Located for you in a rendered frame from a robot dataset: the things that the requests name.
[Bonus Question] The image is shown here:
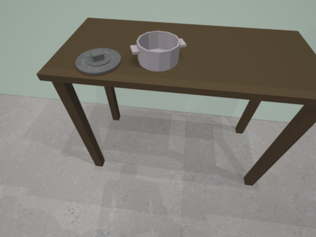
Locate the knob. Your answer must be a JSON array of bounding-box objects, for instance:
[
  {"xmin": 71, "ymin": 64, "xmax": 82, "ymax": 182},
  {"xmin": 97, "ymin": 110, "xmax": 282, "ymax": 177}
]
[{"xmin": 90, "ymin": 49, "xmax": 105, "ymax": 61}]

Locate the pot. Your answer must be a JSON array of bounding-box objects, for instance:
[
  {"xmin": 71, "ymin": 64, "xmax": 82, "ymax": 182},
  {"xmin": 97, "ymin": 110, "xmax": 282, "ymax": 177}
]
[{"xmin": 130, "ymin": 31, "xmax": 187, "ymax": 72}]

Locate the lid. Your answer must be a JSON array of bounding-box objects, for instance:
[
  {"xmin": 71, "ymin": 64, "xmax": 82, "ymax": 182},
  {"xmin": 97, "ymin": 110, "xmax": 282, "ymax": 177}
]
[{"xmin": 76, "ymin": 48, "xmax": 121, "ymax": 75}]

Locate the table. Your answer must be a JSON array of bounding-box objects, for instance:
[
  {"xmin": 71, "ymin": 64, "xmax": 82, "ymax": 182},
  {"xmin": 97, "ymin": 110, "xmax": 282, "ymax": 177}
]
[{"xmin": 37, "ymin": 18, "xmax": 316, "ymax": 186}]

